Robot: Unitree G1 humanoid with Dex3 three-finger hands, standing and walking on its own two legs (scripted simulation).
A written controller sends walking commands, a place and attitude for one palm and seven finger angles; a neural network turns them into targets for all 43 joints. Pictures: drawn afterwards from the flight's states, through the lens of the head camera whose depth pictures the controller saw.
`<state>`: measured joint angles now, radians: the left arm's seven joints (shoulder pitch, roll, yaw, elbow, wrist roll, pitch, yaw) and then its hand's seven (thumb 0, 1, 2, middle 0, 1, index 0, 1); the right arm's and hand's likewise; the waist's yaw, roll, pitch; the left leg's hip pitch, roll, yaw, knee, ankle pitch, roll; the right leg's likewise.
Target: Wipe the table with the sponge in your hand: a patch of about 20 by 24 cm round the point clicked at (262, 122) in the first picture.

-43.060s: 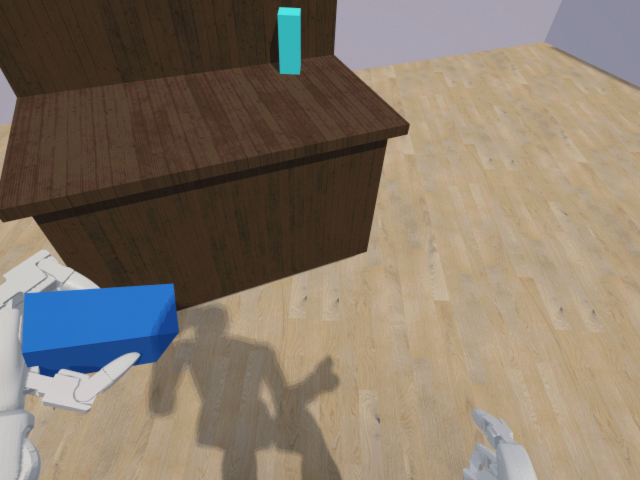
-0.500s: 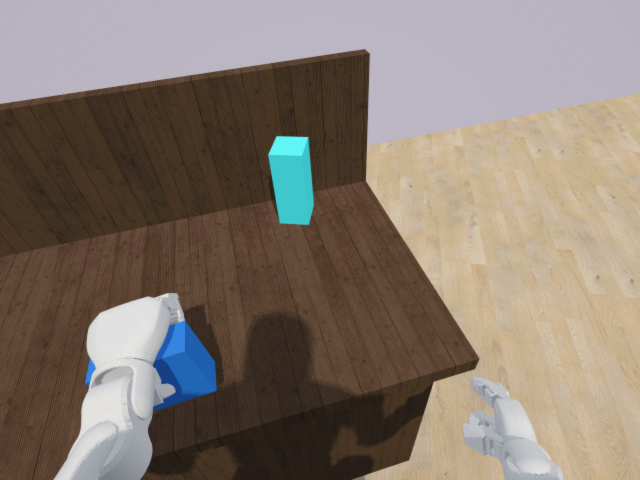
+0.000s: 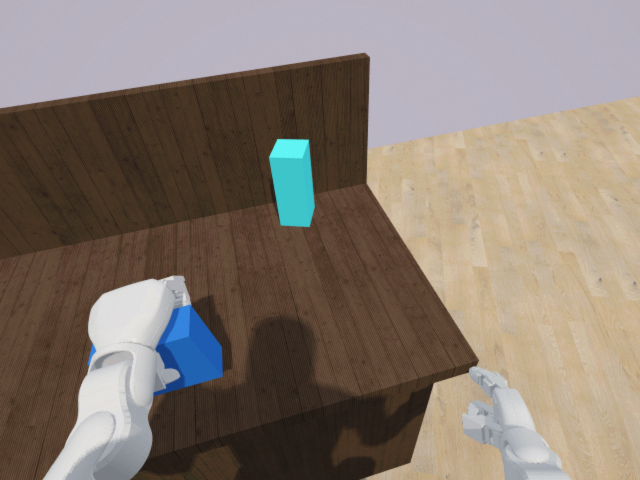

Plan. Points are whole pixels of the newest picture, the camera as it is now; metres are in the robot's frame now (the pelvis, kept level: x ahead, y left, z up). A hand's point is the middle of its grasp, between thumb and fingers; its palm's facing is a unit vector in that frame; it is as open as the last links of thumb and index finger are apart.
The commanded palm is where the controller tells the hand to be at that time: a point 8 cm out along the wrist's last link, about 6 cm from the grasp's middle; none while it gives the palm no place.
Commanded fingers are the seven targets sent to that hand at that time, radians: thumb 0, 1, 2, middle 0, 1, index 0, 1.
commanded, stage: lift the sponge slowly off the table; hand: left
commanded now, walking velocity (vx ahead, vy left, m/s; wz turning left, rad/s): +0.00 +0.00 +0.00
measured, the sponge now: (168, 360) +0.23 +0.26 +0.03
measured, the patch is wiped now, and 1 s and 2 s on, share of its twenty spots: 1.00 1.00 1.00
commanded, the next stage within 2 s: bring the sponge back beside the body in 0.24 s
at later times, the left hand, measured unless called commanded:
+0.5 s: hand (145, 332) +0.23 +0.26 +0.09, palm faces +0.06 -0.12 -0.99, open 9.2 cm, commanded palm +0.20 +0.26 +0.16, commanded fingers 0.00 0.10 1.30 -1.20 -1.60 -1.20 -1.60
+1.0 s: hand (116, 343) +0.21 +0.28 +0.11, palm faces +0.10 -0.12 -0.99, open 9.2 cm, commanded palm +0.17 +0.27 +0.17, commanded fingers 0.00 0.10 1.30 -1.20 -1.60 -1.20 -1.60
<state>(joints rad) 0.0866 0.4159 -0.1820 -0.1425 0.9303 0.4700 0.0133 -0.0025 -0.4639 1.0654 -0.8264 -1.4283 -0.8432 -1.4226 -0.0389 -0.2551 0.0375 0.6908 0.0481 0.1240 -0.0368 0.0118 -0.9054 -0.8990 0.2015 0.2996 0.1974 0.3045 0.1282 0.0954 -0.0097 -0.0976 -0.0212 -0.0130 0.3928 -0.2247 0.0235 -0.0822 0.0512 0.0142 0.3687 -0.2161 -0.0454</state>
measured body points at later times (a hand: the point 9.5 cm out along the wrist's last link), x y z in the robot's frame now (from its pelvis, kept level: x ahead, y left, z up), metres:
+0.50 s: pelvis -0.01 -0.01 +0.00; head -0.03 -0.04 +0.45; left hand +0.22 +0.26 +0.15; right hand +0.26 -0.20 -0.07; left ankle +0.00 +0.11 -0.74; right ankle -0.01 -0.10 -0.74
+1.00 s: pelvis -0.01 +0.00 +0.00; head -0.04 -0.03 +0.45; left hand +0.20 +0.28 +0.16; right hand +0.26 -0.19 -0.06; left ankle +0.00 +0.11 -0.74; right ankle -0.01 -0.10 -0.74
